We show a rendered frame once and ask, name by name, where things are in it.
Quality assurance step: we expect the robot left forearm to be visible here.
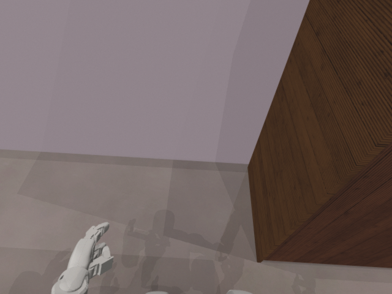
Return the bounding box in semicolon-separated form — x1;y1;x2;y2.
51;267;89;294

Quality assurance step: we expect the robot left hand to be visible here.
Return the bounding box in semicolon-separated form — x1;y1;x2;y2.
67;222;113;279

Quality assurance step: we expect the wardrobe door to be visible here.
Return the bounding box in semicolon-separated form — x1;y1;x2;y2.
264;142;392;268

